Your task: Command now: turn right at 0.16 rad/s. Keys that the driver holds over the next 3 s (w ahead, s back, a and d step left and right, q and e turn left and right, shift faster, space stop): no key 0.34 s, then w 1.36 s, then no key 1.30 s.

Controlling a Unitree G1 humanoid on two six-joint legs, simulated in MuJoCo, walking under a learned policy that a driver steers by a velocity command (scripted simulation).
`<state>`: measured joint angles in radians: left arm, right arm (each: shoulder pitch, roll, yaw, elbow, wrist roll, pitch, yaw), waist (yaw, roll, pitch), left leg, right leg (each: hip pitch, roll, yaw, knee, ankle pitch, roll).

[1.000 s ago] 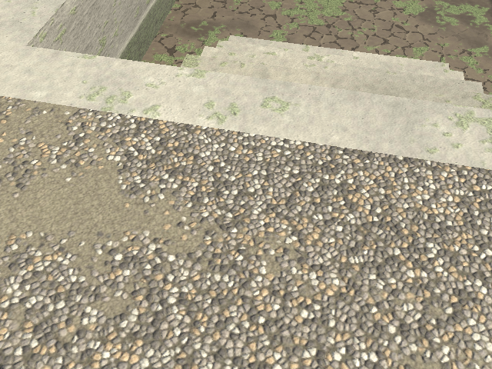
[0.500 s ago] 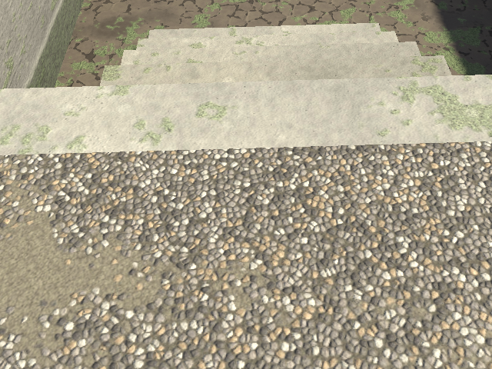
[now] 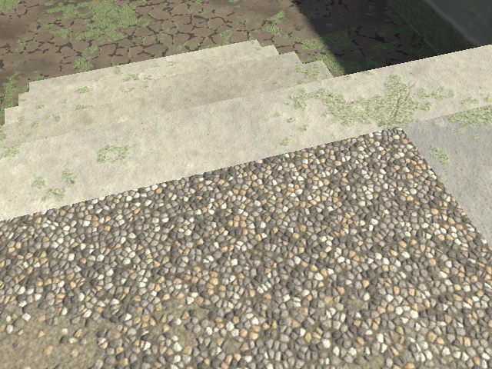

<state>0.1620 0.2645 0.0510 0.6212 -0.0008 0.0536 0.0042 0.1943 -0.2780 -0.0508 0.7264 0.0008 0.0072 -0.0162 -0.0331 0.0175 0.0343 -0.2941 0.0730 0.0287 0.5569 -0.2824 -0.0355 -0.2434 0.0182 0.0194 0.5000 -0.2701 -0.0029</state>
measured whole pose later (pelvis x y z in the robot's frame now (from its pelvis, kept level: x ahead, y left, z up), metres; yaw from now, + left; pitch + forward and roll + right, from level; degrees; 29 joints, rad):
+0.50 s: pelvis +0.02 -0.01 +0.00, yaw +0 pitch +0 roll +0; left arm 0.26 0.24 0.03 0.73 -0.01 0.00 0.01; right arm 0.26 -0.28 -0.05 0.84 0.02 -0.03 -0.02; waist 0.00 0.01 -0.01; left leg -0.30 0.04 0.01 0.72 -0.45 0.00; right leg -0.19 0.04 0.02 0.52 -0.34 -0.05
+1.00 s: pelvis +0.21 +0.04 +0.01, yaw +0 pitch +2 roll +0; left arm 0.03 0.25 0.04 0.67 -0.02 -0.08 -0.05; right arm 0.46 -0.23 -0.02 0.89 0.01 -0.07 -0.01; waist -0.10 -0.04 0.03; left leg 0.12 -0.04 0.03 0.16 -0.31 0.05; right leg -0.65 -0.06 -0.01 0.60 0.06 -0.01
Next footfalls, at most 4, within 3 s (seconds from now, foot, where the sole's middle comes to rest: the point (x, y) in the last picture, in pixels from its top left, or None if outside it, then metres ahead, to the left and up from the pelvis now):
1.12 right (288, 368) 0.47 -0.08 -0.77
1.64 left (197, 271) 0.77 0.16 -0.77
2.08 right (268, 228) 0.91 -0.06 -0.77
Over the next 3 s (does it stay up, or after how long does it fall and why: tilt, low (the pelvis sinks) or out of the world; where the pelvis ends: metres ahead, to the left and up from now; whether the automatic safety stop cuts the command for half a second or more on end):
stays up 0.80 0.05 0.00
